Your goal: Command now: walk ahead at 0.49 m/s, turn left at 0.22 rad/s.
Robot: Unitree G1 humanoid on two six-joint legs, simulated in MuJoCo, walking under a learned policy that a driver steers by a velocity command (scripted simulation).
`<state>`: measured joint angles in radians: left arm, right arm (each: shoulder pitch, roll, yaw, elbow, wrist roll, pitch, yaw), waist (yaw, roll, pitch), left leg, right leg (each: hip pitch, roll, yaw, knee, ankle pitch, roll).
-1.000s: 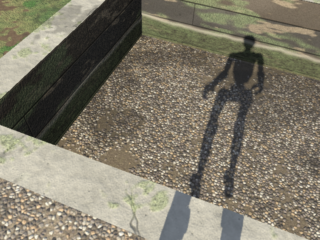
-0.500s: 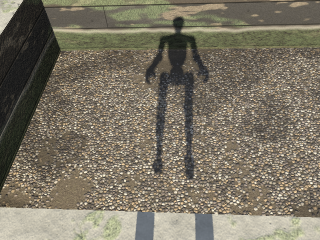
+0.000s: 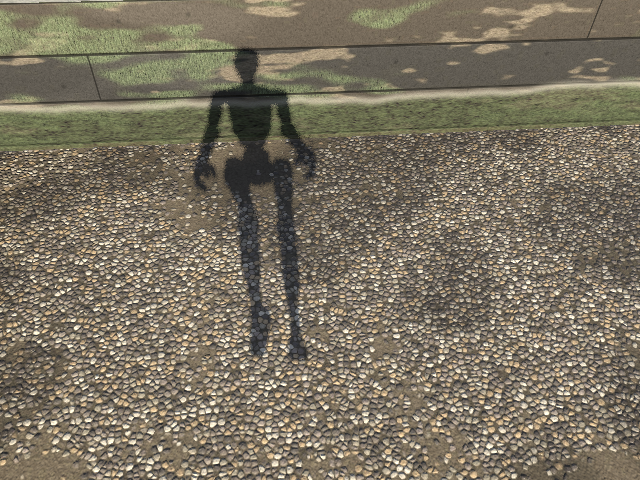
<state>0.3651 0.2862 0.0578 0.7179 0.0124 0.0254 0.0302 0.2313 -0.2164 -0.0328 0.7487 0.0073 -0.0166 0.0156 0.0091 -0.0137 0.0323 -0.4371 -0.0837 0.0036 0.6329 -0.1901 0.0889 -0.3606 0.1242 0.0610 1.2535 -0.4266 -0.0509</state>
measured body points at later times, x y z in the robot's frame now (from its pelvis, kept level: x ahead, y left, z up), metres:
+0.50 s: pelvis +0.11 -0.03 +0.01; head +0.13 -0.04 +0.46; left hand +0.20 +0.22 -0.09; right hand +0.37 -0.22 -0.07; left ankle +0.09 +0.08 -0.67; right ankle +0.16 -0.10 -0.72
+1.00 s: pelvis +0.09 -0.02 +0.01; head +0.09 -0.02 +0.46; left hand +0.16 +0.29 -0.05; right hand +0.37 -0.12 -0.07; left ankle +0.07 +0.09 -0.72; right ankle +0.15 -0.09 -0.72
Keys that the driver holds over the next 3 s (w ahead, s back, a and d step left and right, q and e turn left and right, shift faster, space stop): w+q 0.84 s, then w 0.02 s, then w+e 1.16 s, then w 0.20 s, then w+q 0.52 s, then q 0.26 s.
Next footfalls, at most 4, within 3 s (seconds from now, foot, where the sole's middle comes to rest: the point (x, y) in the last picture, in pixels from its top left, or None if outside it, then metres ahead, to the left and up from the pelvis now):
0.38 right None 0.20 -0.09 -0.76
0.74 left None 0.11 0.10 -0.76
1.00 right None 0.18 -0.06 -0.75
2.40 right None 0.11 -0.14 -0.76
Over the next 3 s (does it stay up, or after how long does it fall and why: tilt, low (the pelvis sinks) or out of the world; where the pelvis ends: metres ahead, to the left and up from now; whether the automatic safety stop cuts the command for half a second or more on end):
stays up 0.08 -0.04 0.00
